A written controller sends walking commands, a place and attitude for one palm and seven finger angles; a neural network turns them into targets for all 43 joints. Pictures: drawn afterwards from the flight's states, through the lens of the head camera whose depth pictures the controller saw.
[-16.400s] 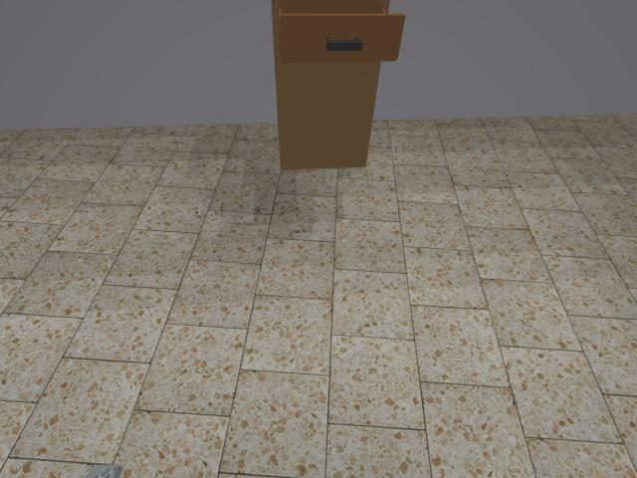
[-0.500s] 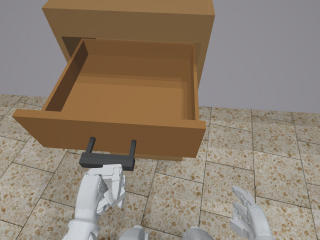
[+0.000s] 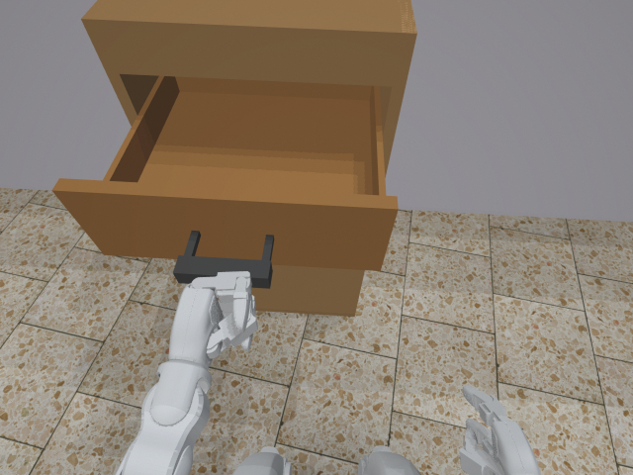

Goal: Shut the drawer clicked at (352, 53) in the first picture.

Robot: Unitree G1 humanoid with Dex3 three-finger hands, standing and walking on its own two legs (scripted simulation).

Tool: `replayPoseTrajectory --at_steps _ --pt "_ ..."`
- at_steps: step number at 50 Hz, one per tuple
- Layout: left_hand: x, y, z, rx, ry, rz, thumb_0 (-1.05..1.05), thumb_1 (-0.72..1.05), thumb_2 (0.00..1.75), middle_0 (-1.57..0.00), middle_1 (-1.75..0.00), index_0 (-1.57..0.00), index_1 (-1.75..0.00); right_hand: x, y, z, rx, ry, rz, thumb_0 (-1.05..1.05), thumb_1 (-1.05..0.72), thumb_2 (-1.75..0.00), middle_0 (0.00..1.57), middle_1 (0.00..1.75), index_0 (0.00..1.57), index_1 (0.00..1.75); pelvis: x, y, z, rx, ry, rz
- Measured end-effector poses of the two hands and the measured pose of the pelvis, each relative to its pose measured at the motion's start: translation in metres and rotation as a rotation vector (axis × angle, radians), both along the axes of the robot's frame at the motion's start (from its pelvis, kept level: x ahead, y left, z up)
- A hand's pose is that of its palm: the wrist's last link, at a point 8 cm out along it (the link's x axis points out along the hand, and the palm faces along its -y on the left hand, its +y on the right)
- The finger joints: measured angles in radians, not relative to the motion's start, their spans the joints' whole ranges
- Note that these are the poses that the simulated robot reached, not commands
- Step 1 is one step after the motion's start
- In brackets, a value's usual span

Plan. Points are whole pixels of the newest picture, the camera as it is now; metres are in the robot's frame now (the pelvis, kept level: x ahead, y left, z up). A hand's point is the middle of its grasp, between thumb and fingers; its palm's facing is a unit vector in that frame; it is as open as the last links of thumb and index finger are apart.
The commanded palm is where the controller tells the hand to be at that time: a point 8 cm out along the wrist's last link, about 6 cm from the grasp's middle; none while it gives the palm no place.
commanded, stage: push the drawer shut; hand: left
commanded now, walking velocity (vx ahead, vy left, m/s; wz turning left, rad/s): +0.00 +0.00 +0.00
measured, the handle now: (228, 256) +0.37 +0.12 +0.06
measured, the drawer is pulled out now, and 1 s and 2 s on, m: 0.24 0.12 0.00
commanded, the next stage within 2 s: none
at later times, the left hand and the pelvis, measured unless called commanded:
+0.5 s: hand (263, 273) +0.35 +0.08 +0.06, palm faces -0.07 -1.00 -0.05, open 3.2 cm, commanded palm +0.34 +0.13 +0.06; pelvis +0.00 +0.00 +0.01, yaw -1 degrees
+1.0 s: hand (269, 233) +0.41 +0.08 +0.06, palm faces -0.05 -1.00 -0.05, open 3.2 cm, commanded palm +0.40 +0.13 +0.06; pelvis -0.01 -0.01 +0.00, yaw -1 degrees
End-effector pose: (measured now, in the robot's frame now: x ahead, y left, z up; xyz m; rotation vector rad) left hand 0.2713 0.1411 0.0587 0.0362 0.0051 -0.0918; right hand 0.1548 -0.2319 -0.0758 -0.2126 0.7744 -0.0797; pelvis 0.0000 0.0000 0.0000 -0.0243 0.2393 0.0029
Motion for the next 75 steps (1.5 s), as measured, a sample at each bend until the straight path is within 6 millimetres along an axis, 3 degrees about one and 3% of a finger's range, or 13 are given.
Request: replayPoseTrajectory --at_steps 32,54,75 --pt "0.074 -0.009 0.000 0.013 -0.018 0.021 0.00 0.89 0.95 -1.40 -1.60 -1.40 -1.60 -0.033 -0.013 -0.017 0.010 0.161 -0.063 0.01 -0.91 -0.90 0.20 0.30 0.20 0.30 0.002 -0.003 0.005 0.013 0.017 -0.014" --pt "0.128 -0.010 0.003 0.014 -0.017 0.043 0.03 0.86 0.93 -1.40 -1.60 -1.40 -1.60 -0.094 -0.027 -0.027 0.001 0.285 -0.146 0.01 -0.91 -0.90 0.20 0.30 0.20 0.30 -0.008 -0.007 0.004 0.018 0.047 -0.032" --pt "0.170 -0.010 0.005 0.005 -0.020 0.054 0.06 0.83 0.92 -1.40 -1.60 -1.40 -1.60 -0.141 -0.025 -0.033 -0.011 0.392 -0.186 0.01 -0.91 -0.90 0.20 0.30 0.20 0.30 -0.014 -0.002 -0.001 0.014 0.084 -0.043"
